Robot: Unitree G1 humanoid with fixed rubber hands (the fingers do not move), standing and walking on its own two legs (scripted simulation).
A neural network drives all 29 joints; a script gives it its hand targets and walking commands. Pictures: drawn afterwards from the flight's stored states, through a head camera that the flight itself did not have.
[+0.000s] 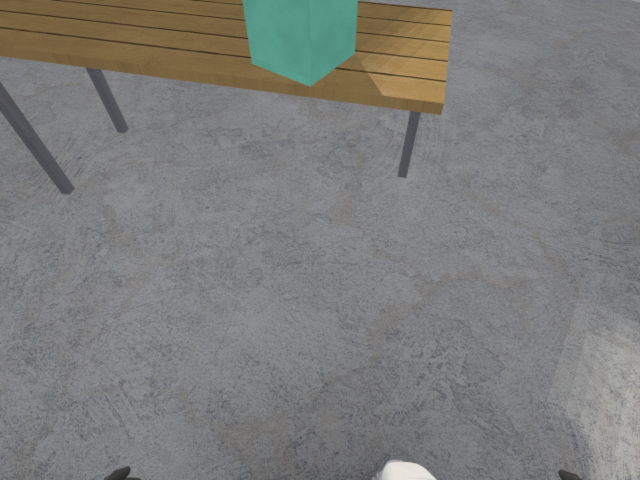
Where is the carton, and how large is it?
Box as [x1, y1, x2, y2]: [242, 0, 357, 86]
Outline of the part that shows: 242,0 252,63 310,86 354,53 357,0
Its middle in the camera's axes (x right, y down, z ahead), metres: -0.05 -0.59 +0.98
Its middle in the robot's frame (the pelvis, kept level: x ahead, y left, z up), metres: +1.14 +0.07 +0.05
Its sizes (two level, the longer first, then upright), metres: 0.210 0.200 0.250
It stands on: a table, 0.68 m high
